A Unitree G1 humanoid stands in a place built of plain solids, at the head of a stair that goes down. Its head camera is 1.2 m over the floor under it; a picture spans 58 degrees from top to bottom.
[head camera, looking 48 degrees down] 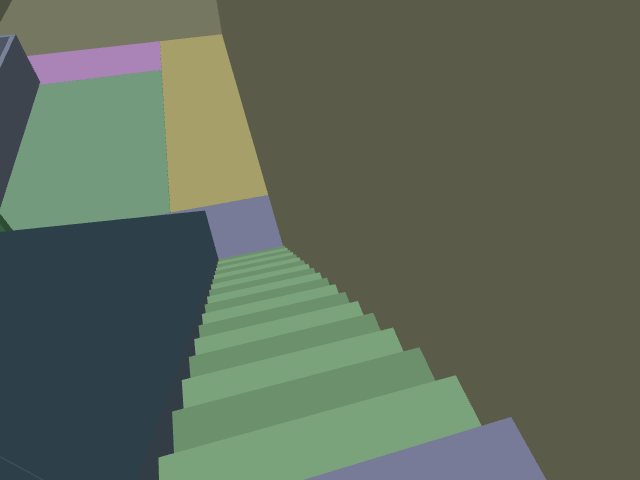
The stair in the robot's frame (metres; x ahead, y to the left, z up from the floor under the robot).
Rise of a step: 0.20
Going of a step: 0.22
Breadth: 0.99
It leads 15 degrees to the left of straight ahead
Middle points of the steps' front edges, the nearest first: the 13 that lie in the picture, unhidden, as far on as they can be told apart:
0.30 -0.05 0.00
0.52 0.01 -0.20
0.73 0.07 -0.40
0.94 0.13 -0.61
1.15 0.19 -0.81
1.36 0.24 -1.01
1.58 0.30 -1.22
1.79 0.36 -1.42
2.00 0.42 -1.62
2.21 0.48 -1.83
2.43 0.53 -2.03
2.64 0.59 -2.23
2.85 0.65 -2.43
